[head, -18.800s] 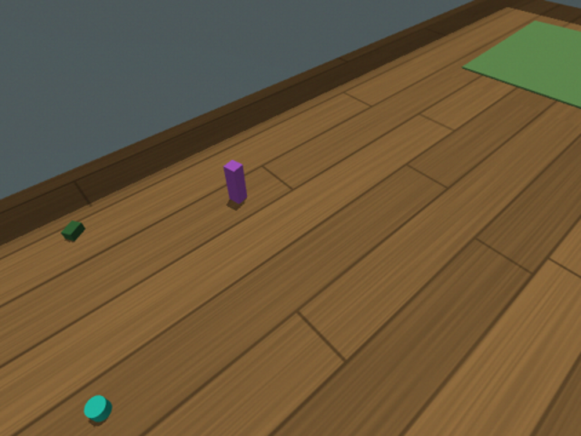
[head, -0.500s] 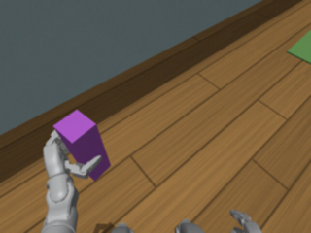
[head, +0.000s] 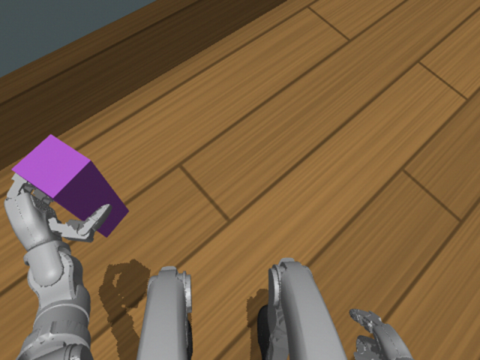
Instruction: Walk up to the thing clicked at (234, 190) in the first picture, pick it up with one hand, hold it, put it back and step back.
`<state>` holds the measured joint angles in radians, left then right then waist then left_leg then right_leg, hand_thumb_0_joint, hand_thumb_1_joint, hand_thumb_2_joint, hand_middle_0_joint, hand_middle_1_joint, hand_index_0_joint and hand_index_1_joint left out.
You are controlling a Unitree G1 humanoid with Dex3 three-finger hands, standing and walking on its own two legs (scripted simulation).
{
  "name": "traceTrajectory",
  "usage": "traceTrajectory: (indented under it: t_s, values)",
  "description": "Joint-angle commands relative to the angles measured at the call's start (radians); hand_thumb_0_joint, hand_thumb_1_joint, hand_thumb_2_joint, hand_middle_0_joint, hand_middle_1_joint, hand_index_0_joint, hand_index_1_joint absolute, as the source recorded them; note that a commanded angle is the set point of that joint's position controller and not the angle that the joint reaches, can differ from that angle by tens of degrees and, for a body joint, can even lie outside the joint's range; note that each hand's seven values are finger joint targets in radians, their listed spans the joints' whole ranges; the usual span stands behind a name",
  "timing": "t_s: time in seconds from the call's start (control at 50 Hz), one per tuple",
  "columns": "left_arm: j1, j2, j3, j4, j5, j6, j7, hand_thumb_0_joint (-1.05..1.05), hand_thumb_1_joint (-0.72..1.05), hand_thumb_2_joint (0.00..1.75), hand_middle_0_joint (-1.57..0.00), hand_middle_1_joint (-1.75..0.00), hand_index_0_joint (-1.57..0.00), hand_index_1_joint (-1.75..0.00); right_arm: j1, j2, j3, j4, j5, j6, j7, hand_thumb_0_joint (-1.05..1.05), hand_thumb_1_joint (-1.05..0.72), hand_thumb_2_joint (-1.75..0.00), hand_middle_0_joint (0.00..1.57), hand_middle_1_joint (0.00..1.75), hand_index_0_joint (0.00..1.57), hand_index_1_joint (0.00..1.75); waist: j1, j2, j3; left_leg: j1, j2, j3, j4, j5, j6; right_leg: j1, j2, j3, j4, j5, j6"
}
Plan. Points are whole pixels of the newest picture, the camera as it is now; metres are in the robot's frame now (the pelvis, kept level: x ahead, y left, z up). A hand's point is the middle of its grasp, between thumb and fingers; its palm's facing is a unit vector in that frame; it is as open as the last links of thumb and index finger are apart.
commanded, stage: crouch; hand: left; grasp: from the side
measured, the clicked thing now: (83, 195) +0.40 +0.24 -0.04
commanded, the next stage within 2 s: lower in 1.18 s
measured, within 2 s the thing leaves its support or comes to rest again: neither
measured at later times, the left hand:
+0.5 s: hand (93, 221) +0.40 +0.28 -0.20, palm faces +0.43 -0.90 -0.04, open 10.8 cm
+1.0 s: hand (98, 227) +0.40 +0.30 -0.27, palm faces +0.41 -0.91 -0.05, open 10.8 cm
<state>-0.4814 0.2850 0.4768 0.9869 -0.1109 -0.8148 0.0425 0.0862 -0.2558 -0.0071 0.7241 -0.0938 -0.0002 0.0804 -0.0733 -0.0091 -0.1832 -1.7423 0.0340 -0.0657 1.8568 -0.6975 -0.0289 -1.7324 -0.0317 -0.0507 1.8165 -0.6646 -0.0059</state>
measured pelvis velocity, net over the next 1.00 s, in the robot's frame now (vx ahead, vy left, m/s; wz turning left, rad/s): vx -0.04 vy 0.01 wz -0.10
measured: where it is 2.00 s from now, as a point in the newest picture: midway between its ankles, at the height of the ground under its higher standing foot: outside the picture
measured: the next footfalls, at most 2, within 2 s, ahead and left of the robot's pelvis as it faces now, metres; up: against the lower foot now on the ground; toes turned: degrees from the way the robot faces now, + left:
none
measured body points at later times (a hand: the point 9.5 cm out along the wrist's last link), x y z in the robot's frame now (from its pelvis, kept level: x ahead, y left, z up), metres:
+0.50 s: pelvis -0.04 +0.01 -0.14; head +0.17 +0.06 +0.25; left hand +0.37 +0.33 -0.19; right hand +0.07 -0.26 -0.27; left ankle +0.05 +0.13 -0.47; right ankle +0.07 -0.12 -0.47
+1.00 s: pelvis -0.04 +0.01 -0.19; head +0.18 +0.09 +0.19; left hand +0.37 +0.34 -0.27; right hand +0.06 -0.27 -0.29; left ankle +0.05 +0.13 -0.47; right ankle +0.07 -0.12 -0.47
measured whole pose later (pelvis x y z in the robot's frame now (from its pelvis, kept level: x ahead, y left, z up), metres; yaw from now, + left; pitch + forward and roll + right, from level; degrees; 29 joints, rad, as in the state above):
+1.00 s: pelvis -0.04 +0.01 -0.19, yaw -6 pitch +26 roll -9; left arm -0.61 0.55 0.65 1.14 -0.08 -0.83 -0.05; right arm 0.01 -0.32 0.15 0.72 -0.18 0.04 0.11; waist -0.15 -0.07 0.05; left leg -2.26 0.00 -0.18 2.48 -0.68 -0.02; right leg -2.19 -0.02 -0.11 2.35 -0.62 0.02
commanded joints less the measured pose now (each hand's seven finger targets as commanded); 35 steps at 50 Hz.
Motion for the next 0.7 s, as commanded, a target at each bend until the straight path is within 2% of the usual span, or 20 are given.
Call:
traceTrajectory:
  t_s: [0.0, 0.04, 0.06, 0.16, 0.18, 0.22, 0.28, 0.32, 0.36, 0.38, 0.42, 0.44, 0.46, 0.5, 0.54, 0.56, 0.6, 0.64, 0.66, 0.68]
  values:
    - [-0.296, 0.27, 0.064, -0.162, -0.002, -0.105, -0.022, 0.0, 0.11, 1.31, -1.27, -1.43, -1.28, -1.44, 0.099, -0.193, -0.055, -0.051, -0.011, -0.019, -0.006, 0.0, -0.9, -0.91, 0.2, 0.3, 0.2, 0.3, 0.002, 0.128, -0.622, 0.295, -0.03, 0.02, -0.104, 0.322, 0.035, 0.271, 0.039, 0.021, -0.094, 0.292, -0.024]
    - [-0.327, 0.292, 0.083, -0.166, -0.001, -0.114, -0.033, 0.0, 0.12, 1.32, -1.25, -1.43, -1.27, -1.44, 0.094, -0.192, -0.05, -0.042, -0.016, -0.017, -0.006, 0.0, -0.9, -0.91, 0.2, 0.3, 0.2, 0.3, 0.005, 0.133, -0.624, 0.257, -0.028, 0.022, -0.076, 0.278, 0.033, 0.236, 0.04, 0.016, -0.057, 0.25, -0.024]
    - [-0.334, 0.264, 0.065, -0.148, -0.004, -0.112, -0.038, 0.0, 0.1, 1.32, -1.26, -1.44, -1.27, -1.44, 0.094, -0.191, -0.051, -0.045, -0.019, -0.017, -0.005, 0.0, -0.9, -0.91, 0.2, 0.3, 0.2, 0.3, -0.009, 0.135, -0.632, 0.245, -0.028, 0.024, -0.054, 0.261, 0.033, 0.215, 0.041, 0.017, -0.047, 0.234, -0.023]
    - [-0.405, 0.343, 0.093, -0.157, 0.008, -0.109, -0.055, 0.0, 0.08, 1.32, -1.26, -1.44, -1.28, -1.45, 0.081, -0.21, -0.041, -0.042, -0.022, -0.016, -0.007, 0.0, -0.9, -0.91, 0.2, 0.3, 0.2, 0.3, -0.012, 0.171, -0.62, 0.18, -0.027, 0.026, 0.001, 0.169, 0.026, 0.109, 0.041, -0.014, 0.043, 0.158, -0.027]
    - [-0.394, 0.329, 0.091, -0.121, 0.008, -0.104, -0.061, 0.0, 0.08, 1.32, -1.26, -1.45, -1.28, -1.45, 0.075, -0.212, -0.036, -0.044, -0.025, -0.014, -0.007, 0.0, -0.9, -0.91, 0.2, 0.3, 0.2, 0.3, -0.018, 0.186, -0.606, 0.171, -0.028, 0.024, 0.013, 0.157, 0.026, 0.08, 0.038, -0.02, 0.062, 0.153, -0.028]
    - [-0.423, 0.378, 0.119, -0.123, 0.012, -0.099, -0.057, 0.0, 0.06, 1.3, -1.24, -1.43, -1.26, -1.43, 0.079, -0.22, -0.031, -0.04, -0.027, -0.012, -0.009, 0.0, -0.9, -0.9, 0.2, 0.3, 0.2, 0.3, -0.014, 0.192, -0.602, 0.137, -0.028, 0.027, 0.038, 0.131, 0.026, 0.066, 0.037, -0.024, 0.087, 0.137, -0.026]
    - [-0.397, 0.375, 0.127, -0.08, 0.009, -0.093, -0.062, 0.0, 0.06, 1.3, -1.25, -1.43, -1.26, -1.44, 0.064, -0.225, -0.023, -0.047, -0.028, -0.012, -0.01, 0.0, -0.9, -0.9, 0.2, 0.3, 0.2, 0.3, -0.021, 0.163, -0.571, 0.071, -0.031, 0.024, 0.067, 0.075, 0.031, 0.032, 0.036, -0.038, 0.118, 0.094, -0.021]
    - [-0.431, 0.418, 0.147, -0.097, 0.015, -0.091, -0.059, 0.0, 0.06, 1.3, -1.24, -1.42, -1.25, -1.43, 0.074, -0.228, -0.018, -0.041, -0.031, -0.011, -0.01, 0.0, -0.89, -0.9, 0.2, 0.3, 0.2, 0.3, -0.018, 0.167, -0.591, 0.045, -0.033, 0.03, 0.102, 0.081, 0.033, 0.028, 0.036, -0.036, 0.141, 0.101, -0.021]
    - [-0.459, 0.395, 0.126, -0.089, 0.015, -0.09, -0.061, 0.0, 0.07, 1.29, -1.24, -1.42, -1.26, -1.43, 0.071, -0.231, -0.008, -0.044, -0.036, -0.009, -0.008, 0.0, -0.89, -0.9, 0.2, 0.3, 0.2, 0.3, -0.042, 0.17, -0.553, 0.005, -0.034, 0.026, 0.121, 0.06, 0.036, 0.004, 0.036, -0.043, 0.159, 0.089, -0.019]
    - [-0.459, 0.429, 0.15, -0.095, 0.013, -0.091, -0.058, 0.0, 0.06, 1.3, -1.24, -1.42, -1.26, -1.43, 0.071, -0.233, -0.003, -0.042, -0.036, -0.008, -0.009, 0.0, -0.89, -0.9, 0.2, 0.3, 0.2, 0.3, -0.034, 0.159, -0.558, -0.013, -0.034, 0.025, 0.132, 0.051, 0.037, 0.009, 0.038, -0.045, 0.167, 0.08, -0.018]
    - [-0.447, 0.422, 0.148, -0.041, 0.015, -0.087, -0.058, 0.0, 0.07, 1.29, -1.23, -1.42, -1.25, -1.42, 0.073, -0.242, 0.006, -0.036, -0.041, -0.008, -0.007, 0.0, -0.89, -0.9, 0.2, 0.3, 0.2, 0.3, -0.046, 0.154, -0.516, -0.035, -0.033, 0.022, 0.159, 0.049, 0.038, -0.015, 0.039, -0.052, 0.185, 0.084, -0.016]
    - [-0.461, 0.451, 0.161, -0.079, 0.018, -0.093, -0.057, 0.0, 0.06, 1.29, -1.23, -1.41, -1.25, -1.42, 0.07, -0.246, 0.01, -0.04, -0.045, -0.005, -0.007, 0.0, -0.89, -0.9, 0.2, 0.3, 0.2, 0.3, -0.044, 0.166, -0.535, -0.038, -0.033, 0.02, 0.17, 0.053, 0.038, -0.018, 0.041, -0.054, 0.194, 0.089, -0.016]
    - [-0.45, 0.432, 0.145, -0.055, 0.022, -0.09, -0.06, 0.0, 0.07, 1.28, -1.21, -1.4, -1.24, -1.41, 0.069, -0.243, 0.014, -0.038, -0.047, -0.004, -0.006, 0.0, -0.89, -0.9, 0.2, 0.3, 0.2, 0.3, -0.047, 0.167, -0.527, -0.048, -0.032, 0.022, 0.178, 0.056, 0.038, -0.018, 0.042, -0.055, 0.202, 0.088, -0.016]
    - [-0.421, 0.45, 0.158, -0.042, 0.024, -0.088, -0.063, 0.0, 0.09, 1.29, -1.22, -1.41, -1.24, -1.41, 0.07, -0.255, 0.021, -0.036, -0.052, 0.0, -0.005, 0.0, -0.89, -0.9, 0.2, 0.3, 0.2, 0.3, -0.045, 0.19, -0.51, -0.043, -0.031, 0.012, 0.187, 0.061, 0.034, -0.046, 0.042, -0.066, 0.222, 0.096, -0.018]
    - [-0.417, 0.483, 0.174, -0.075, 0.031, -0.089, -0.065, 0.0, 0.1, 1.27, -1.19, -1.38, -1.21, -1.39, 0.065, -0.262, 0.023, -0.033, -0.055, 0.004, -0.005, 0.0, -0.88, -0.9, 0.2, 0.3, 0.2, 0.3, -0.026, 0.212, -0.516, -0.035, -0.028, 0.008, 0.191, 0.07, 0.03, -0.066, 0.045, -0.072, 0.248, 0.099, -0.022]
    - [-0.421, 0.463, 0.164, -0.06, 0.028, -0.087, -0.068, 0.0, 0.11, 1.27, -1.19, -1.39, -1.22, -1.39, 0.073, -0.269, 0.026, -0.033, -0.056, 0.007, -0.002, 0.0, -0.89, -0.9, 0.2, 0.3, 0.2, 0.3, -0.044, 0.225, -0.517, -0.021, -0.027, -0.001, 0.2, 0.086, 0.027, -0.079, 0.043, -0.078, 0.262, 0.117, -0.023]
    - [-0.433, 0.454, 0.159, -0.073, 0.017, -0.092, -0.072, 0.0, 0.11, 1.27, -1.19, -1.38, -1.21, -1.38, 0.067, -0.272, 0.035, -0.033, -0.057, 0.008, 0.002, 0.0, -0.89, -0.9, 0.2, 0.3, 0.2, 0.3, -0.055, 0.23, -0.492, -0.047, -0.027, -0.011, 0.21, 0.081, 0.026, -0.098, 0.045, -0.087, 0.279, 0.117, -0.024]
    - [-0.406, 0.476, 0.184, -0.059, 0.016, -0.09, -0.071, 0.0, 0.12, 1.27, -1.19, -1.39, -1.21, -1.39, 0.075, -0.284, 0.038, -0.027, -0.061, 0.01, 0.002, 0.0, -0.89, -0.9, 0.2, 0.3, 0.2, 0.3, -0.054, 0.213, -0.485, -0.042, -0.026, -0.014, 0.232, 0.103, 0.027, -0.096, 0.046, -0.09, 0.284, 0.137, -0.022]
    - [-0.419, 0.495, 0.179, -0.078, 0.021, -0.091, -0.072, 0.0, 0.12, 1.29, -1.19, -1.4, -1.22, -1.39, 0.075, -0.282, 0.045, -0.029, -0.065, 0.014, 0.002, 0.0, -0.89, -0.9, 0.2, 0.3, 0.2, 0.3, -0.058, 0.224, -0.499, -0.055, -0.027, -0.009, 0.247, 0.121, 0.028, -0.073, 0.048, -0.088, 0.29, 0.152, -0.022]
    - [-0.402, 0.47, 0.164, -0.058, 0.023, -0.09, -0.076, 0.0, 0.1, 1.27, -1.18, -1.37, -1.2, -1.37, 0.066, -0.29, 0.045, -0.032, -0.067, 0.017, 0.005, 0.0, -0.89, -0.9, 0.2, 0.3, 0.2, 0.3, -0.063, 0.229, -0.467, -0.056, -0.026, -0.02, 0.238, 0.104, 0.026, -0.108, 0.045, -0.094, 0.301, 0.139, -0.023]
